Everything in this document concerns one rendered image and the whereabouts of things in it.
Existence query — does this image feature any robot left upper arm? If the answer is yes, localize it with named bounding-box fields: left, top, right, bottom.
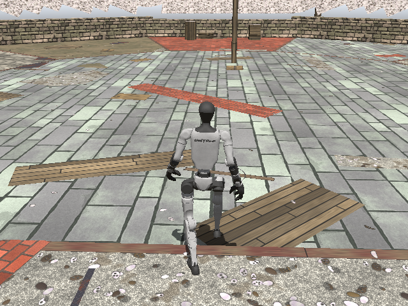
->
left=173, top=128, right=193, bottom=162

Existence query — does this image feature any robot left hand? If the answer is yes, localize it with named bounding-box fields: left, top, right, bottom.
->
left=166, top=170, right=181, bottom=181

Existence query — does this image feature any robot right hand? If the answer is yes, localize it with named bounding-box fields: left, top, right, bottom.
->
left=229, top=184, right=244, bottom=201

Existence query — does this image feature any robot right upper arm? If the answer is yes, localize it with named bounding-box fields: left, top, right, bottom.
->
left=219, top=130, right=235, bottom=167

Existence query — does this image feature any left robot forearm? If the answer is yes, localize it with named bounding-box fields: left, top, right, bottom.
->
left=167, top=152, right=179, bottom=173

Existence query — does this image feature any left robot thigh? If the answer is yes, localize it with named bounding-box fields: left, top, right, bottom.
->
left=181, top=178, right=197, bottom=231

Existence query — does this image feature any right robot forearm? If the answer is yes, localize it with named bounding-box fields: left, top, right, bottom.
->
left=229, top=157, right=242, bottom=187

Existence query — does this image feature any right robot foot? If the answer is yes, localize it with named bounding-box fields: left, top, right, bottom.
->
left=213, top=229, right=222, bottom=238

